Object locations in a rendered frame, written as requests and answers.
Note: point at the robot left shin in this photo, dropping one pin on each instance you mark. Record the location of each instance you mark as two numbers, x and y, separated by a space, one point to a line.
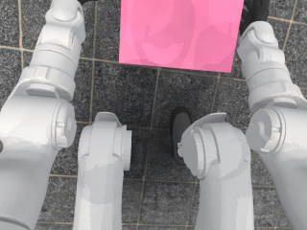
85 138

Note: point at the robot right forearm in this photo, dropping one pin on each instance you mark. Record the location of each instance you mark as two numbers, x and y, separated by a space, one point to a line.
263 66

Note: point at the robot left thigh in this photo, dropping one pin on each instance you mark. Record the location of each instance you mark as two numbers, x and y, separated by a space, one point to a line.
98 204

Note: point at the robot right upper arm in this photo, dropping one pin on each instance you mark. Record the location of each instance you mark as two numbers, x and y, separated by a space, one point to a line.
279 135

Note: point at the robot left forearm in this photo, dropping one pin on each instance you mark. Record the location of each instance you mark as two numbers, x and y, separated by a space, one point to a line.
56 55

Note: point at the carton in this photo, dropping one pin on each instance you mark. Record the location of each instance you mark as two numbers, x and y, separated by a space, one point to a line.
197 35

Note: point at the robot left upper arm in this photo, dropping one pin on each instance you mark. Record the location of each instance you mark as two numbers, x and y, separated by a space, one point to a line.
32 129

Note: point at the robot right hand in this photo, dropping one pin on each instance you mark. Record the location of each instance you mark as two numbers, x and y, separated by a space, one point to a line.
258 10

